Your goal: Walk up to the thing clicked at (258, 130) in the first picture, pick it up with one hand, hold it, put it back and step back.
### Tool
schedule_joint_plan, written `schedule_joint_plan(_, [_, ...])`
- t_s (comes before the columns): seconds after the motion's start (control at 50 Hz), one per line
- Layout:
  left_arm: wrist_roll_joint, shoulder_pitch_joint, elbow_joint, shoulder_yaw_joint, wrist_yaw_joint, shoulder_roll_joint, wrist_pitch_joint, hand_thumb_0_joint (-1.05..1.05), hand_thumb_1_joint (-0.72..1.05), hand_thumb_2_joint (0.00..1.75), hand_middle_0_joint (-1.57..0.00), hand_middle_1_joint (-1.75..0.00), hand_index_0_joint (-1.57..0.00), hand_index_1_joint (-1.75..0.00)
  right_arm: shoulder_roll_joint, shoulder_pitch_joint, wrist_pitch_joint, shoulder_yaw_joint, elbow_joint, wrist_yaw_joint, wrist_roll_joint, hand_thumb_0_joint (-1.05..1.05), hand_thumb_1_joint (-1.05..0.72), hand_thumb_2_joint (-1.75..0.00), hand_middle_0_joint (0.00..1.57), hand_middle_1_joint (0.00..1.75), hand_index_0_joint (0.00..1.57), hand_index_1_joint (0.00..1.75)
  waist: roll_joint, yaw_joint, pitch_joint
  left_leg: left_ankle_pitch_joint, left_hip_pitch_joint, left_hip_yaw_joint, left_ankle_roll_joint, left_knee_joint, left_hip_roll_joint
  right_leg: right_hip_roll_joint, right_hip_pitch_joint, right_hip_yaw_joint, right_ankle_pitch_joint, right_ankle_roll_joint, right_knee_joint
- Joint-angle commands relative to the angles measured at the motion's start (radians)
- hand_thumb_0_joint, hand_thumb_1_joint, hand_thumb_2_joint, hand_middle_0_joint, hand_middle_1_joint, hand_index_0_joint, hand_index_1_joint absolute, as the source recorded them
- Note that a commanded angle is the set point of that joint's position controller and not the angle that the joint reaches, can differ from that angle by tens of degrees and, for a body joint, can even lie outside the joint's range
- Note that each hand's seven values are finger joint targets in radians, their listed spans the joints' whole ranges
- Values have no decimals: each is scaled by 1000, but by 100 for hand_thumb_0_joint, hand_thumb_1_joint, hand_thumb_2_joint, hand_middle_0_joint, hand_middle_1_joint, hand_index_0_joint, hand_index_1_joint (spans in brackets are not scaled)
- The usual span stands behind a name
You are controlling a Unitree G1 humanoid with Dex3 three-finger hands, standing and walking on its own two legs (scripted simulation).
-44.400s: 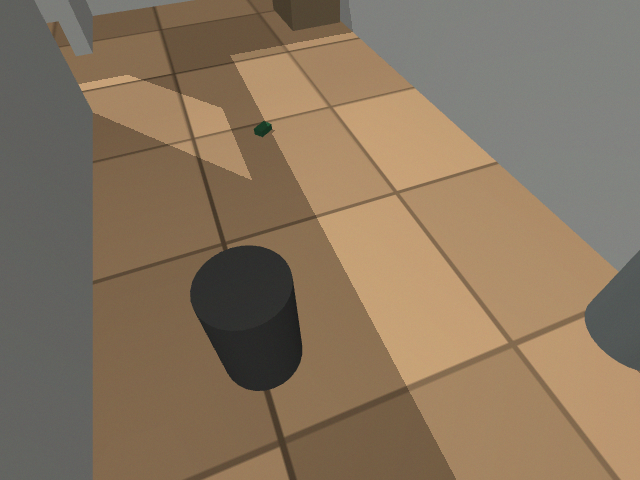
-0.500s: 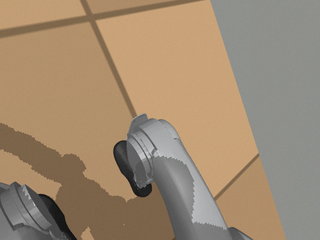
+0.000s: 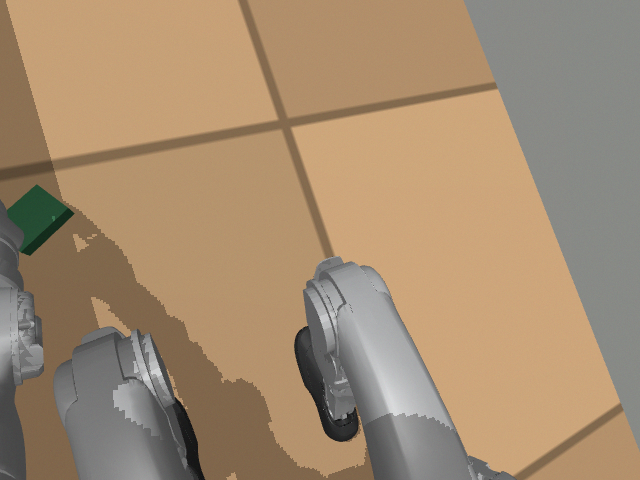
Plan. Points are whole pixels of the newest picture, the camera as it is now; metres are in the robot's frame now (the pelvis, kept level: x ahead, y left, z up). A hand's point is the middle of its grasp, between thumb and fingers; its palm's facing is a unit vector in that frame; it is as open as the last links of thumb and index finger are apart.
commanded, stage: withdraw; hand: left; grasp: from above
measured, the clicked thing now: (33, 220) +0.49 +0.30 -0.33
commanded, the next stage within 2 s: home in 0.46 s
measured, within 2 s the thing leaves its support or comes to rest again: neither
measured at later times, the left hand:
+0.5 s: hand out of the picture +0.45 +0.33 -0.16, palm faces -0.47 -0.08 -0.88, open 13.8 cm
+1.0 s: hand out of the picture +0.44 +0.29 -0.11, palm faces -0.28 -0.42 -0.86, open 9.9 cm
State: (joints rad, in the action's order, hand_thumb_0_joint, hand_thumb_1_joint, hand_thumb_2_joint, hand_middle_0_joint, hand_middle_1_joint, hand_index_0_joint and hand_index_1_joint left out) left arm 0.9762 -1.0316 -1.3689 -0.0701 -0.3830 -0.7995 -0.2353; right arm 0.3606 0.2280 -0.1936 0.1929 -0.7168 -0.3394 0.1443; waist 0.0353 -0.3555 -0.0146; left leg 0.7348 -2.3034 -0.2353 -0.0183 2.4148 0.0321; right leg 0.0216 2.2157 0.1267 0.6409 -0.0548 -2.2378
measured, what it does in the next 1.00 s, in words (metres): stands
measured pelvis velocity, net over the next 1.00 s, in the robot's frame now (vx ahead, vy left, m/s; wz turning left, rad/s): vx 0.01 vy -0.01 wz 0.12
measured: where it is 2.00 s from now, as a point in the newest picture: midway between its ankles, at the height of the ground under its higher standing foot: (263, 440)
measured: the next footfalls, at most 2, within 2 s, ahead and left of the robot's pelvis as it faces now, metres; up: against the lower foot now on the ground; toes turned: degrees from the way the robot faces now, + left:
none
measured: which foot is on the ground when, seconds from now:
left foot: down 0.00-1.00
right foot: down 0.00-1.00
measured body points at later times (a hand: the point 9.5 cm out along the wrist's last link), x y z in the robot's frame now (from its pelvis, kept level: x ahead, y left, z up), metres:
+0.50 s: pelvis -0.02 -0.01 -0.01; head +0.21 +0.10 +0.36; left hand +0.47 +0.33 -0.11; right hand +0.08 -0.28 -0.09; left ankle +0.06 +0.13 -0.31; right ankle +0.12 -0.13 -0.31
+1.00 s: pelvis +0.01 -0.01 +0.03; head +0.23 +0.05 +0.42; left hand +0.45 +0.31 -0.06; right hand +0.09 -0.26 -0.09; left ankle +0.06 +0.13 -0.31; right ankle +0.12 -0.13 -0.31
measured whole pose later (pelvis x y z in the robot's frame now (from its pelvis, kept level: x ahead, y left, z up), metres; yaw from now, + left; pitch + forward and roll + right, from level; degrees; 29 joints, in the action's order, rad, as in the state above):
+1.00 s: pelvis +0.01 -0.01 +0.03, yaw +7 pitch +38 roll -7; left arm 0.78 -0.79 -1.05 -0.06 -0.23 -0.54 -0.10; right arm 0.28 0.21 -0.02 0.02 -0.68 -0.16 0.08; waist 0.08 -0.20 0.15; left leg 0.73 -2.21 -0.12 -0.02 2.27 0.02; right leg -0.01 2.17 0.04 0.68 -0.04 -2.19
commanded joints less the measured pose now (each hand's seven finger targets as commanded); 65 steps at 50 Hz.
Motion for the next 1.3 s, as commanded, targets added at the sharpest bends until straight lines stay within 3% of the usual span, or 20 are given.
schedule_joint_plan(0.0, [25,-142,227,79,141,-71,42,0,-47,97,-12,-94,-12,-95,273,172,60,-144,51,35,-45,0,-90,-90,20,30,20,30,290,9,605,-246,394,142,33,-305,-9,59,-437,79,-219,101,219])
schedule_joint_plan(0.04, [19,-161,273,115,211,-19,95,0,-47,98,-12,-95,-11,-96,260,178,87,-165,67,58,-53,0,-89,-90,20,30,20,30,218,4,582,-185,389,136,34,-334,-20,50,-422,64,-151,100,251])
schedule_joint_plan(0.16, [92,-301,343,94,285,-112,270,0,-46,98,-11,-94,-10,-95,235,137,136,-187,97,167,-46,0,-89,-90,20,30,20,30,116,15,527,-36,397,137,33,-329,-44,32,-345,15,39,103,298])
schedule_joint_plan(0.24, [163,-351,293,63,244,-188,360,0,-48,100,-10,-95,-9,-96,198,111,155,-167,97,221,-36,0,-89,-90,20,30,20,30,94,38,568,-41,344,186,38,-292,-50,29,-392,-21,89,97,301])
schedule_joint_plan(0.34, [225,-422,191,79,163,-187,397,0,-49,100,-9,-96,-8,-97,192,109,163,-147,90,250,-34,0,-88,-90,20,30,20,30,214,26,634,-60,427,168,34,-307,-44,21,-302,5,15,92,239])
schedule_joint_plan(0.42, [229,-405,4,134,100,-82,383,0,-45,97,-10,-96,-10,-95,197,129,154,-138,82,250,-23,0,-88,-89,20,30,20,30,224,-17,544,-47,419,148,33,-321,-37,20,-224,45,-41,89,201])
schedule_joint_plan(0.5, [238,-442,-3,153,68,-60,381,0,-38,92,-16,-92,-17,-91,211,154,142,-123,69,243,-12,0,-88,-89,20,30,20,30,292,-25,591,-134,473,147,27,-298,-35,10,-196,69,-131,89,157])
schedule_joint_plan(0.54, [249,-438,48,122,48,-128,383,0,-36,89,-18,-90,-19,-89,216,160,138,-121,69,242,-7,0,-88,-89,20,30,20,30,345,2,685,-239,534,161,20,-263,-34,9,-239,67,-205,93,128])
schedule_joint_plan(0.6, [251,-398,130,29,-11,-212,375,0,-23,96,-26,-70,-23,-73,233,182,133,-137,91,234,1,0,-88,-89,20,30,20,30,421,30,799,-383,635,167,6,-246,-31,1,-303,73,-310,95,96])
schedule_joint_plan(0.64, [232,-344,229,-55,-58,-261,361,0,-14,84,-23,-58,-20,-60,243,185,133,-158,100,230,1,0,-89,-90,20,30,20,30,466,58,881,-441,692,176,2,-250,-29,-4,-348,66,-352,97,90])
schedule_joint_plan(0.7, [172,-312,319,-108,-95,-242,324,0,5,79,-20,-47,-19,-48,235,196,127,-186,105,215,0,0,-89,-90,20,30,20,30,483,74,951,-446,701,188,7,-255,-27,-9,-358,52,-367,102,94])
schedule_joint_plan(0.8, [10,-241,394,-94,-55,-134,237,0,30,91,-23,-50,-21,-51,186,215,125,-217,75,192,-24,0,-89,-90,20,30,20,30,445,123,1021,-373,650,213,32,-307,-25,0,-458,25,-336,88,163])
schedule_joint_plan(0.84, [-70,-158,343,-36,0,-4,200,0,37,96,-23,-51,-22,-53,166,216,125,-226,48,185,-34,0,-89,-90,20,30,20,30,400,123,951,-325,614,211,35,-355,-26,9,-448,25,-282,92,199])
schedule_joint_plan(0.88, [-143,-71,410,-50,60,-7,172,0,47,101,-24,-52,-23,-54,169,209,139,-246,49,189,-56,0,-89,-90,20,30,20,30,358,162,976,-311,629,212,37,-400,-29,9,-487,12,-263,97,235])
schedule_joint_plan(0.92, [-217,78,442,-11,134,81,133,0,54,101,-24,-50,-23,-51,161,201,156,-263,68,192,-76,0,-89,-90,20,30,20,30,256,175,944,-299,604,219,47,-440,-33,14,-552,-3,-265,92,286])
schedule_joint_plan(1.0, [-386,193,637,28,259,178,108,0,76,99,-23,-42,-22,-43,136,153,170,-276,111,217,-113,0,-90,-90,20,30,20,30,34,156,788,-249,500,216,72,-491,-35,12,-645,-27,-257,74,410])
schedule_joint_plan(1.06, [-478,256,749,22,316,203,121,0,90,91,-20,-31,-20,-31,117,107,160,-285,143,240,-125,0,-90,-90,20,30,20,30,-41,179,755,-212,523,216,71,-528,-35,7,-691,-44,-205,75,480])
schedule_joint_plan(1.12, [-551,297,898,3,322,224,144,0,90,90,-20,-30,-20,-30,95,54,143,-295,178,262,-136,0,-90,-90,20,30,20,30,-11,225,806,-170,616,216,63,-587,-38,-2,-726,-62,-147,79,523])
schedule_joint_plan(1.2, [-618,454,1014,-27,282,256,141,0,90,90,-20,-30,-20,-30,77,-7,133,-292,216,301,-152,0,-90,-90,20,30,20,30,93,263,747,-55,773,179,46,-752,-29,-13,-722,-70,-54,84,598])
schedule_joint_plan(1.28, [-709,532,1136,-12,271,308,84,0,90,90,-20,-30,-20,-30,73,-56,127,-282,236,344,-167,0,-90,-90,20,30,20,30,125,261,708,44,919,121,39,-898,-24,-18,-756,-75,2,79,684])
